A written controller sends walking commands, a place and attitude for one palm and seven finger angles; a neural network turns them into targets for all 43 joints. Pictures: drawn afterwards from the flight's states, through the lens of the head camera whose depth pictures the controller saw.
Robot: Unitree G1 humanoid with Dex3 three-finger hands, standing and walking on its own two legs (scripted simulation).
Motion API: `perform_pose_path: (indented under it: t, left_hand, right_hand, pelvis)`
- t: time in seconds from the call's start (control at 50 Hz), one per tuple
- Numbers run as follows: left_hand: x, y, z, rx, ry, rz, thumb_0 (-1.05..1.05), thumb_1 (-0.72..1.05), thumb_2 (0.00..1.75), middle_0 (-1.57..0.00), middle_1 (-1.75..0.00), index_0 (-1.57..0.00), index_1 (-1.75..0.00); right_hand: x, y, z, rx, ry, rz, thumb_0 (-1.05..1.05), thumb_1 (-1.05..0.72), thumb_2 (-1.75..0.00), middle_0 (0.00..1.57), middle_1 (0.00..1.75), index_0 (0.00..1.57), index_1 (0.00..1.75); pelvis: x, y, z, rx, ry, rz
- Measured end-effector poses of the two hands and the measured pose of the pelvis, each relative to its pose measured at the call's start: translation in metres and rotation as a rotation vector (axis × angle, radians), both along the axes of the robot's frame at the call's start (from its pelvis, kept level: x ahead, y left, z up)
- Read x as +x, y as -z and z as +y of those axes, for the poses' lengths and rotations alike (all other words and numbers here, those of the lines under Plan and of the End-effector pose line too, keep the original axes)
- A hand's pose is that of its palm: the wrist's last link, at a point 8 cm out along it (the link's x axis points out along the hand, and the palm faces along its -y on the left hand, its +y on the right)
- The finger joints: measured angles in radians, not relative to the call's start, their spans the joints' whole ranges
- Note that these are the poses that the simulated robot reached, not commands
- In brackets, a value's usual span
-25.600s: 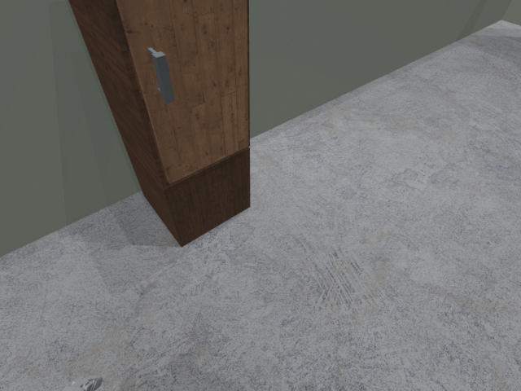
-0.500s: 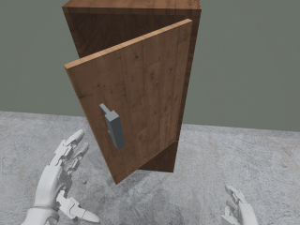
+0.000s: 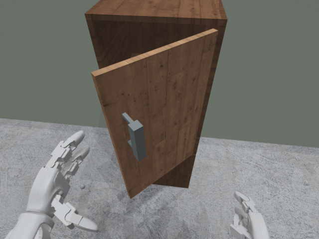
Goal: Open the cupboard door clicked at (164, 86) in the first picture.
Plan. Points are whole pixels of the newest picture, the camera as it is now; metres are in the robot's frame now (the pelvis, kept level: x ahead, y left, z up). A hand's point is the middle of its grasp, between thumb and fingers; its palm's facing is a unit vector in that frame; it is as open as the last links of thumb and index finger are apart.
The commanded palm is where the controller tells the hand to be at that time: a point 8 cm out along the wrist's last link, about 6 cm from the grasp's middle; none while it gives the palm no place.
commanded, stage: draw the hand back to the body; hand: left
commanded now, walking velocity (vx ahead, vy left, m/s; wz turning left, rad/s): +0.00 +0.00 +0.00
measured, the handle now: (133, 136) +0.35 +0.11 +0.09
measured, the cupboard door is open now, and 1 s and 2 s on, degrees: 45 45 45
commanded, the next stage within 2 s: step back with the hand held close in 1.18 s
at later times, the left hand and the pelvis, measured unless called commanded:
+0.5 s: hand (44, 169) +0.21 +0.24 +0.15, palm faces +0.35 -0.87 -0.35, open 12.8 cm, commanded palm +0.16 +0.28 +0.17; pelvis +0.01 +0.01 +0.03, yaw -1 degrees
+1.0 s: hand (31, 157) +0.21 +0.25 +0.18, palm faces +0.44 -0.81 -0.38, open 7.7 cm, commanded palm +0.16 +0.29 +0.20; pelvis +0.02 +0.00 +0.03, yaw -2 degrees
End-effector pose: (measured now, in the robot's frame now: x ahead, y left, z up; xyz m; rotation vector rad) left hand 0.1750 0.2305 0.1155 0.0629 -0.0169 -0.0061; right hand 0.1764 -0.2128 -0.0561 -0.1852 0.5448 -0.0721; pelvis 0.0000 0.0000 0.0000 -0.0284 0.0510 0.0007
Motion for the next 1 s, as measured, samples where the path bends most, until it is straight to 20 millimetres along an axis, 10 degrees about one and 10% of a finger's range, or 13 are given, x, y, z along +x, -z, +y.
perform_pose_path:
  t: [0.42, 1.0]
  left_hand:
    - [-0.013, -0.042, 0.048, 0.283, -0.346, -0.01, 0.0, -0.06, 0.49, -0.17, -0.31, -0.17, -0.3]
    - [-0.006, -0.084, 0.059, 0.373, -0.452, -0.12, 0.01, 0.83, 0.87, -0.2, -0.31, -0.21, -0.3]
  right_hand:
    - [0.005, -0.014, 0.018, -0.045, -0.034, 0.085, 0.02, -0.9, -0.89, 0.21, 0.3, 0.21, 0.3]
    - [0.015, -0.011, -0.014, -0.032, 0.013, 0.133, 0.02, -0.91, -0.89, 0.21, 0.3, 0.21, 0.3]
  pelvis:
    - [0.005, -0.026, 0.013, 0.012, 0.012, -0.099]
    - [0.016, -0.033, -0.005, 0.021, 0.026, -0.121]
